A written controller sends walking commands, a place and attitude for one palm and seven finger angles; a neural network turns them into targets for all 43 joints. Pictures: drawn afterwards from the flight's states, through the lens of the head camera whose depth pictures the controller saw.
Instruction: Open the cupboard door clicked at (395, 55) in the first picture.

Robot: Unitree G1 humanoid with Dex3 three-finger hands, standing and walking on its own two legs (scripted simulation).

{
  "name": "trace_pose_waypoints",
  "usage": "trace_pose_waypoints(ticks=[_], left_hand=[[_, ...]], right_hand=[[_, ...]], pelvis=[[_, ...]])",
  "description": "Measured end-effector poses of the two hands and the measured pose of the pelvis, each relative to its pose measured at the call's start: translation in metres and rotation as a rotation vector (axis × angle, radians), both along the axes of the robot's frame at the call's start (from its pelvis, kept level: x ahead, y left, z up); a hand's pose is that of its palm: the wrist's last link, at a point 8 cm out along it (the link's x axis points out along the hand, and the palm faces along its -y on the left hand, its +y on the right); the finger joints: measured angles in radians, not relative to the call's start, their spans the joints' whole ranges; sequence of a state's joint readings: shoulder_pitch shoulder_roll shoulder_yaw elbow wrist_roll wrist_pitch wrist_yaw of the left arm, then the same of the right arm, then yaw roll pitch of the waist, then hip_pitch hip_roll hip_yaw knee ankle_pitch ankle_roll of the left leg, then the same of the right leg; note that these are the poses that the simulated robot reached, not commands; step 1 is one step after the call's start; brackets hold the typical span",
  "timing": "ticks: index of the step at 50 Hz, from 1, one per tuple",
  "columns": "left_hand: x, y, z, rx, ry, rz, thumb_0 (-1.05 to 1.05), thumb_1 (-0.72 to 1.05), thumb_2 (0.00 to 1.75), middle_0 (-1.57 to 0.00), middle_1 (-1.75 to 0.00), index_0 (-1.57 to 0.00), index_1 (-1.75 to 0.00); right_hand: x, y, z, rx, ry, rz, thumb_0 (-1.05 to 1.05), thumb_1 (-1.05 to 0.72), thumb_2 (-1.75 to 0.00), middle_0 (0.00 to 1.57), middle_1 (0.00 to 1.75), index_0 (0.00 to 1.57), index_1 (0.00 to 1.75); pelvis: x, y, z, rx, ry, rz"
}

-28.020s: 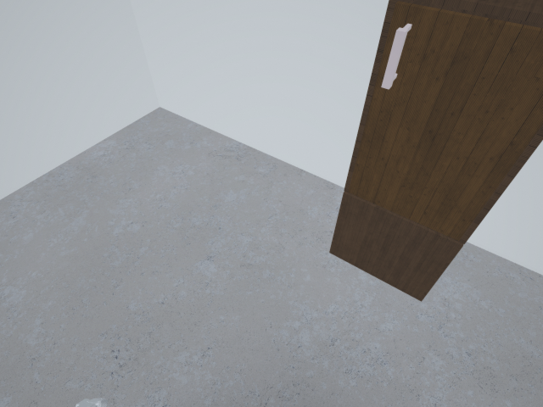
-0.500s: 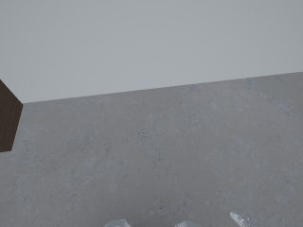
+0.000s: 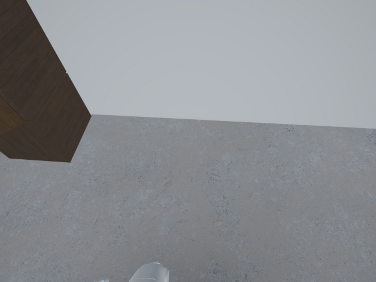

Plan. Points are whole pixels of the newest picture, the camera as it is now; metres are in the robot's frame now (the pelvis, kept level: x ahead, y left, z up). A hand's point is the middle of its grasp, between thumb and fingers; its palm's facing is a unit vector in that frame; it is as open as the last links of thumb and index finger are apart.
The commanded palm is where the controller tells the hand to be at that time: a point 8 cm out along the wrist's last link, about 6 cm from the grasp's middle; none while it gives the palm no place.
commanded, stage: turn to face it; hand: left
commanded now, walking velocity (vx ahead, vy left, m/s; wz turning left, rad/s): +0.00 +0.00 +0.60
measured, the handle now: out of the picture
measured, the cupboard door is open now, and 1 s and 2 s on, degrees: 47 47 47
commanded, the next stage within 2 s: take the last steps up to it in 1.10 s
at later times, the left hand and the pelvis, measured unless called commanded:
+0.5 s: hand out of the picture +0.07 +0.24 -0.16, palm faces +0.29 -0.92 -0.27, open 7.4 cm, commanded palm none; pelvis +0.02 +0.00 -0.01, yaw +16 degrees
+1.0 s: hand out of the picture -0.07 +0.21 -0.19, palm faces +0.59 -0.77 -0.25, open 7.3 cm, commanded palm none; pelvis +0.03 +0.02 -0.01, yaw +34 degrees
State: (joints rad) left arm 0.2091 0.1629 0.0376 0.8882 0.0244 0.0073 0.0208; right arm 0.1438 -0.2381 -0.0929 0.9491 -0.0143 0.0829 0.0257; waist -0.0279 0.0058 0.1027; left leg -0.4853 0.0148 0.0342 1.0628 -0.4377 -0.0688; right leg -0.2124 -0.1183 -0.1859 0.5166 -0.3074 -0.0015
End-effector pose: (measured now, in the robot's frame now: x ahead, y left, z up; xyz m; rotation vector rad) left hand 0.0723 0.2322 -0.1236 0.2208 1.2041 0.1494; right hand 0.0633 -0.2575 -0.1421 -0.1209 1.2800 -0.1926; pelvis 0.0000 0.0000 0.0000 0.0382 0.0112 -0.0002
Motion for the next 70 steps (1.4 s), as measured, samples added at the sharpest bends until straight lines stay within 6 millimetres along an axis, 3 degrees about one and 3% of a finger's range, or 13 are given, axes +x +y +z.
trace_pose_waypoints(ticks=[8, 11, 15, 20, 26, 29, 34, 38, 46, 50, 58, 65, 70], left_hand=[[-0.050, 0.037, -0.030, -0.029, 0.061, 0.169, 0.00, 0.91, 0.90, -0.21, -0.30, -0.21, -0.30], [-0.062, 0.053, -0.035, -0.015, 0.105, 0.211, 0.00, 0.91, 0.90, -0.21, -0.30, -0.20, -0.30], [-0.058, 0.064, -0.024, -0.003, 0.084, 0.250, 0.01, 0.91, 0.90, -0.20, -0.30, -0.20, -0.30], [-0.041, 0.063, -0.009, 0.013, 0.010, 0.274, 0.00, 0.91, 0.90, -0.20, -0.30, -0.20, -0.30], [-0.022, 0.044, 0.000, 0.045, -0.073, 0.302, 0.00, 0.91, 0.90, -0.20, -0.30, -0.20, -0.30], [-0.026, 0.029, 0.003, 0.061, -0.092, 0.326, 0.00, 0.91, 0.90, -0.20, -0.30, -0.20, -0.30], [-0.050, 0.006, 0.005, 0.030, -0.045, 0.405, 0.00, 0.91, 0.90, -0.20, -0.30, -0.20, -0.30], [-0.074, -0.005, 0.000, -0.001, -0.009, 0.484, 0.00, 0.91, 0.90, -0.21, -0.30, -0.20, -0.30], [-0.149, 0.006, -0.031, -0.049, 0.094, 0.645, 0.00, 0.92, 0.90, -0.21, -0.30, -0.21, -0.30], [-0.171, 0.015, -0.035, -0.056, 0.166, 0.695, 0.00, 0.91, 0.90, -0.20, -0.30, -0.20, -0.30], [-0.153, 0.025, -0.017, -0.049, 0.096, 0.724, 0.00, 0.91, 0.90, -0.20, -0.30, -0.20, -0.30], [-0.117, 0.013, -0.013, -0.024, 0.020, 0.712, 0.00, 0.91, 0.90, -0.20, -0.30, -0.20, -0.30], [-0.115, -0.009, -0.008, -0.035, 0.008, 0.755, 0.00, 0.91, 0.90, -0.20, -0.30, -0.20, -0.30]], right_hand=[[0.067, 0.033, 0.002, -0.045, -0.074, 0.185, 0.01, -0.91, -0.90, 0.20, 0.30, 0.19, 0.30], [0.083, 0.045, 0.006, -0.061, -0.117, 0.228, 0.00, -0.91, -0.90, 0.20, 0.30, 0.19, 0.30], [0.087, 0.053, 0.014, -0.068, -0.113, 0.264, 0.00, -0.91, -0.90, 0.20, 0.30, 0.20, 0.30], [0.087, 0.052, 0.012, -0.050, -0.072, 0.299, 0.00, -0.91, -0.90, 0.20, 0.30, 0.20, 0.30], [0.092, 0.035, -0.007, -0.015, -0.021, 0.323, 0.00, -0.91, -0.90, 0.20, 0.30, 0.20, 0.30], [0.101, 0.026, -0.016, -0.006, 0.002, 0.346, 0.00, -0.91, -0.90, 0.20, 0.30, 0.20, 0.30], [0.124, 0.026, -0.008, -0.008, 0.024, 0.406, 0.01, -0.91, -0.90, 0.20, 0.30, 0.20, 0.30], [0.145, 0.041, 0.000, -0.014, 0.023, 0.479, 0.01, -0.91, -0.90, 0.20, 0.30, 0.19, 0.30], [0.198, 0.112, 0.003, -0.035, -0.091, 0.662, 0.00, -0.91, -0.90, 0.20, 0.30, 0.19, 0.30], [0.206, 0.139, 0.011, -0.036, -0.149, 0.706, 0.00, -0.91, -0.90, 0.20, 0.30, 0.19, 0.30], [0.193, 0.153, 0.016, -0.017, -0.101, 0.741, 0.00, -0.91, -0.90, 0.20, 0.30, 0.20, 0.30], [0.181, 0.129, -0.009, 0.019, -0.006, 0.710, 0.00, -0.91, -0.90, 0.20, 0.30, 0.20, 0.30], [0.184, 0.115, -0.015, 0.008, 0.079, 0.722, 0.00, -0.91, -0.90, 0.20, 0.30, 0.20, 0.30]], pelvis=[[0.008, 0.020, -0.017, -0.026, 0.006, 0.116], [0.007, 0.026, -0.019, -0.028, 0.002, 0.140], [0.009, 0.027, -0.010, -0.041, 0.005, 0.177], [0.014, 0.021, -0.003, -0.046, 0.011, 0.224], [0.024, -0.001, -0.010, -0.033, 0.016, 0.301], [0.027, -0.010, -0.013, -0.031, 0.006, 0.351], [0.034, -0.014, -0.003, -0.011, 0.001, 0.424], [0.039, -0.012, 0.000, -0.001, 0.005, 0.484], [0.036, 0.014, -0.017, -0.030, 0.002, 0.576], [0.034, 0.023, -0.014, -0.039, -0.005, 0.591], [0.040, 0.028, 0.000, -0.056, -0.006, 0.631], [0.058, 0.017, -0.008, -0.028, -0.003, 0.659], [0.069, 0.019, -0.006, -0.022, -0.017, 0.698]])
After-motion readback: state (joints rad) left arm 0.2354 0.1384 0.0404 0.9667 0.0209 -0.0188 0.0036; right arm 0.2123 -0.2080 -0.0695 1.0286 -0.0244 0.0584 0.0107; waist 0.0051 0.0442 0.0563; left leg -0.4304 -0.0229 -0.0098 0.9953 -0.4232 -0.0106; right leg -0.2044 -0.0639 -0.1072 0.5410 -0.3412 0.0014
